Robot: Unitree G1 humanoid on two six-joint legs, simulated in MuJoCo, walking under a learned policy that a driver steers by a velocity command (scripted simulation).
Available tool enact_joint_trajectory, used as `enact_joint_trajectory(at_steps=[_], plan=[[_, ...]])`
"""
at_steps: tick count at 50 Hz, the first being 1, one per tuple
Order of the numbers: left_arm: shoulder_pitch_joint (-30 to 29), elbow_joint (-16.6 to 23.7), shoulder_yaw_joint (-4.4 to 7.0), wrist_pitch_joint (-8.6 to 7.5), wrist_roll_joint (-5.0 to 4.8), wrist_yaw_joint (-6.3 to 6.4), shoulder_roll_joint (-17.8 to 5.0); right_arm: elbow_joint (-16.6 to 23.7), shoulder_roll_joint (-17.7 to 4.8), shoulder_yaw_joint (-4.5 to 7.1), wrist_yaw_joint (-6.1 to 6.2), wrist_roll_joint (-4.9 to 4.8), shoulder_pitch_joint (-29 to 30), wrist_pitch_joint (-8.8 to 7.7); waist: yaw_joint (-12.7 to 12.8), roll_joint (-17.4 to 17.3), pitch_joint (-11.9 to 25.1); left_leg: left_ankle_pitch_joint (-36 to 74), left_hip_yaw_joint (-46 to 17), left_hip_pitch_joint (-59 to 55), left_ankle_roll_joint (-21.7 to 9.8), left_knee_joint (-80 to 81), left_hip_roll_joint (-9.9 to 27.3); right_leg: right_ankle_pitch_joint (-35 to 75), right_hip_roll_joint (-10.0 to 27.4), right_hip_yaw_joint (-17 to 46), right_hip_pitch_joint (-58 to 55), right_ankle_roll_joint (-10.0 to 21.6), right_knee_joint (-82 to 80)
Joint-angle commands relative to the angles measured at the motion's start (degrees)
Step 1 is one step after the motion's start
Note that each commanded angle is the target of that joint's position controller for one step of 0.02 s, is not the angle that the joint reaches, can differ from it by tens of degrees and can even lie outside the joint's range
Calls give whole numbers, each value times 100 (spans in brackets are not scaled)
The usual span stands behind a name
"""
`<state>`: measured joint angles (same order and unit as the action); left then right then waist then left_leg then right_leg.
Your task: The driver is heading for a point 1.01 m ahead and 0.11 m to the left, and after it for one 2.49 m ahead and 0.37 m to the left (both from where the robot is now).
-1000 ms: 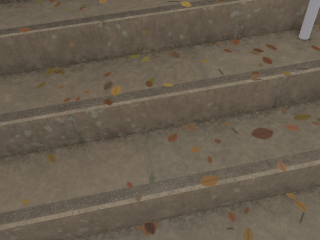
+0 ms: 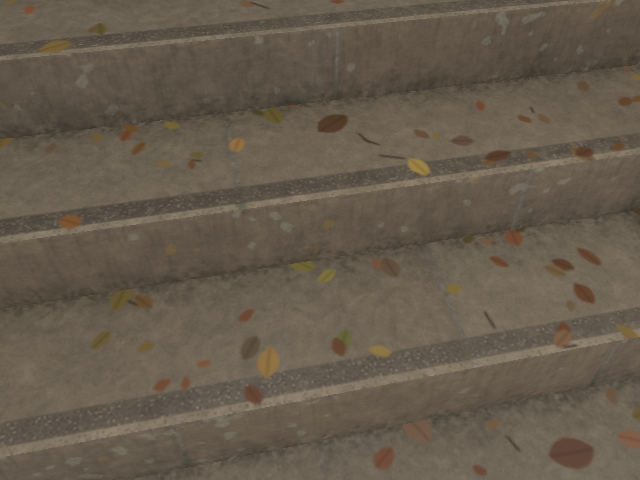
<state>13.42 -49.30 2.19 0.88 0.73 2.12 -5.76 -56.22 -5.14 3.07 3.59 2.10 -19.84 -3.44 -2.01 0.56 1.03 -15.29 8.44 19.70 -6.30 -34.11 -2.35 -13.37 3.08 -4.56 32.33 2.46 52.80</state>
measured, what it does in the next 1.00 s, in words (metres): climbs: right foot, then right foot 0.17 m higher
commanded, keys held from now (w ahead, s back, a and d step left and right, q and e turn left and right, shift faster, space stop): no key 0.32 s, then w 0.68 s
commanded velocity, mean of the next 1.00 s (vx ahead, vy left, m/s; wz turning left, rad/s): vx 0.23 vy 0.00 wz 0.00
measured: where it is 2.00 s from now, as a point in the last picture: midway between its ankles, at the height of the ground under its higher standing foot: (329, 207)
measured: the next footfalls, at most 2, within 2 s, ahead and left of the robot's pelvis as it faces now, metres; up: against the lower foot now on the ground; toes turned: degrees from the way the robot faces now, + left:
right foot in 0.06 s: +0.09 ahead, -0.10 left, +0.00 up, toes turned -5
right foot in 0.96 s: +0.42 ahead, -0.10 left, +0.17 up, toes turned -5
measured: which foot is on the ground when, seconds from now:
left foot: down 0.00-0.96, up 0.98-1.00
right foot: up 0.00-0.04, down 0.06-0.60, up 0.62-0.94, down 0.96-1.00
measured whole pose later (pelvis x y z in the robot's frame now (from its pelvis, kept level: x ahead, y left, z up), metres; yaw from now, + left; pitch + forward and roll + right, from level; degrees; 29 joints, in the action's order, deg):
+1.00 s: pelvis +0.27 -0.03 +0.06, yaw +1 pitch +4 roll -3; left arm -2.3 -38.1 -3.2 -1.5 1.0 0.5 -4.1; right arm -60.6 -6.8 0.8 -0.5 -1.9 -30.6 -7.8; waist -1.3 -1.3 1.3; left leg -4.0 -2.1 7.5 -5.3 -44.6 1.5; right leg -25.4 -1.6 -12.1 48.4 8.8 69.1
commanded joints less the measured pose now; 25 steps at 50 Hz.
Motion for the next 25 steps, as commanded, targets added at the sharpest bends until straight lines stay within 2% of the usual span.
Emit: enact_joint_trajectory(at_steps=[1,2,3,4,5,6,8,10,12,16,17,19,20,22,24,25], plan=[[776,-220,-88,-23,-65,68,207,64,-395,71,-15,-56,-422,74,117,-422,-266,-304,-1666,182,-458,1542,1395,-469,-335,-288,-1575,121,-2122],[804,-265,-88,-92,-22,117,109,12,-371,71,-2,-41,-565,88,71,-203,-473,-134,-1642,143,-309,1354,1336,-277,-234,-57,-1803,100,-2732],[864,-239,-95,-212,16,119,-68,7,-315,44,-21,-72,-569,76,72,114,-511,123,-1490,266,-123,935,1165,232,202,549,-2168,27,-3168],[645,-145,-172,-308,46,135,-183,12,10,-43,-51,-239,-980,34,-321,713,-282,225,-1167,504,139,984,836,2192,800,1182,-2463,220,-2936],[617,-119,-256,-327,54,106,160,-163,133,-118,-68,-304,-1028,66,-189,790,-116,128,-1027,-153,227,1271,772,1658,823,1243,-1932,408,-3108],[680,-145,-236,-346,40,72,113,-191,-89,-90,-67,-257,-802,81,-70,548,-261,282,-1044,-498,215,1374,723,802,583,1130,-1710,318,-3247],[895,-212,-162,-321,23,80,-142,-176,-314,-67,-62,-168,-505,121,76,359,-354,368,-1074,-756,126,1504,769,212,396,926,-1667,210,-3367],[1013,-261,-175,-299,-1,100,-171,-223,-260,-146,-49,-128,-550,176,101,195,-452,418,-1051,-783,114,1564,801,257,392,892,-1738,188,-3385],[1137,-301,-203,-272,21,79,-162,-266,-290,-168,-44,-150,-617,183,141,78,-421,426,-1011,-818,111,1612,809,324,422,886,-1881,190,-3404],[1221,-368,-218,-254,20,98,-298,-336,-260,-232,7,-197,-676,189,149,24,-489,514,-1004,-889,105,1625,840,511,446,868,-1920,178,-3426],[1297,-407,-216,-248,22,101,-324,-357,-277,-235,9,-199,-721,192,156,31,-420,240,-990,-911,76,1604,798,133,401,866,-1954,206,-3454],[1417,-440,-111,-210,13,109,-605,-308,-458,-167,-1,-211,-711,202,176,121,-483,-731,-878,-681,-53,1257,612,-1074,303,937,-1881,393,-3387],[1401,-414,-70,-190,26,110,-687,-206,-472,-159,-19,-190,-573,198,195,161,-684,-1138,-863,-365,-115,1052,570,-1663,357,1100,-1774,530,-3392],[1628,-436,5,-175,35,85,-800,-49,-480,-140,-89,-165,-436,168,297,297,-913,-1606,-814,396,-193,530,451,-2703,667,1734,-1863,866,-3653],[1839,-511,62,-169,29,80,-828,52,-380,-155,-151,-137,-381,101,353,481,-1009,-1358,-705,969,-226,-25,378,-3205,1100,2527,-2083,1204,-4003],[1862,-543,91,-182,17,77,-832,91,-368,-155,-177,-126,-414,58,324,466,-987,-1179,-702,998,-252,-178,391,-3208,1230,2772,-2107,1338,-4115]])
Velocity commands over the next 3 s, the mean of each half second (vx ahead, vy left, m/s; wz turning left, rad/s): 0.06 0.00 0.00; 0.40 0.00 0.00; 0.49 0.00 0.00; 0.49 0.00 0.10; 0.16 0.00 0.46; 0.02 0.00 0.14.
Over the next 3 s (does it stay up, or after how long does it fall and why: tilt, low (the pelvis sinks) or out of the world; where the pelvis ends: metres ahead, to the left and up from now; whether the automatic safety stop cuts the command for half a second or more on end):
stays up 1.15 0.10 0.66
